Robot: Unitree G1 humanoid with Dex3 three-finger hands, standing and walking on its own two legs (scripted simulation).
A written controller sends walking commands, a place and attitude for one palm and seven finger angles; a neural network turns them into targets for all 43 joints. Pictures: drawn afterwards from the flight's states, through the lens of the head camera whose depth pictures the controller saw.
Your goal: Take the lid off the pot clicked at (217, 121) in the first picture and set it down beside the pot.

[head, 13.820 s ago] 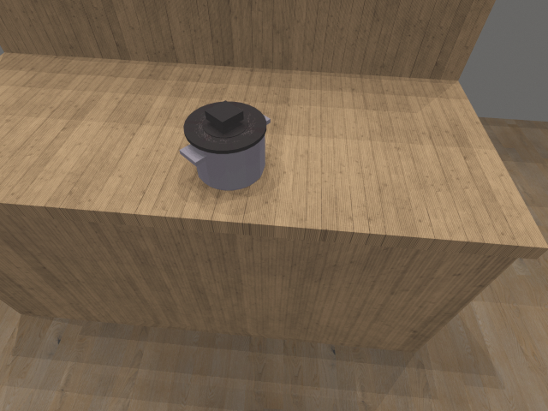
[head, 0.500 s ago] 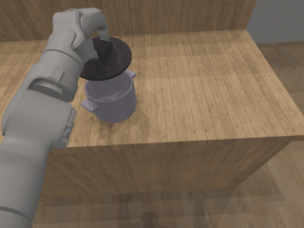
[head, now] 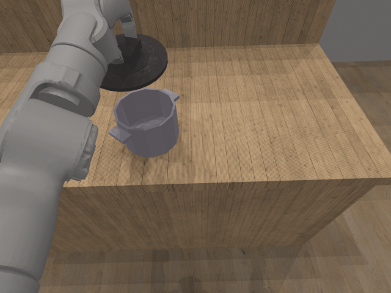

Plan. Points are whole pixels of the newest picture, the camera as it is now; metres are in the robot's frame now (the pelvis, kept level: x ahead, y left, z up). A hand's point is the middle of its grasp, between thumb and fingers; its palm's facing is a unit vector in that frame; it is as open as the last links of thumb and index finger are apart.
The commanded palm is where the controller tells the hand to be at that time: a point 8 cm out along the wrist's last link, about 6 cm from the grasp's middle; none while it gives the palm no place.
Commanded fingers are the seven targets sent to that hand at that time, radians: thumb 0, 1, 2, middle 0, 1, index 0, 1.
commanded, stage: lift the lid straight up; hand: left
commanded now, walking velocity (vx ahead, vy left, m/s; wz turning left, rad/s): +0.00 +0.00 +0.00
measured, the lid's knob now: (123, 49) +0.53 +0.10 +0.23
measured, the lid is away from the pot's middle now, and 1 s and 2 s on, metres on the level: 0.01 0.11 0.22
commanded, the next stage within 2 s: move the lid sideways beside the pot in 0.04 s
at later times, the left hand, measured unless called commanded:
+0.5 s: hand (100, 39) +0.52 +0.13 +0.26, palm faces -0.25 -0.05 -0.97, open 8.8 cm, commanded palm +0.52 +0.13 +0.32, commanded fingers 0.00 0.48 1.05 -0.88 -1.13 -0.74 -1.05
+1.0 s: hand (64, 51) +0.51 +0.20 +0.24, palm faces -0.30 -0.04 -0.95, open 8.8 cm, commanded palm +0.53 +0.19 +0.32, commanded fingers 0.00 0.48 1.05 -0.88 -1.13 -0.74 -1.05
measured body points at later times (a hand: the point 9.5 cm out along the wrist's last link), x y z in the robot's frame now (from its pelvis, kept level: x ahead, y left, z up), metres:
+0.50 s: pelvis +0.00 +0.00 +0.00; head +0.05 -0.03 +0.45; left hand +0.53 +0.13 +0.31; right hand +0.03 -0.26 -0.14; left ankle -0.01 +0.09 -0.74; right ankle -0.01 -0.13 -0.74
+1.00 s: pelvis +0.01 +0.00 +0.00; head +0.06 +0.00 +0.45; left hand +0.52 +0.20 +0.30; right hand +0.05 -0.27 -0.12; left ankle -0.01 +0.09 -0.74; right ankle -0.01 -0.13 -0.74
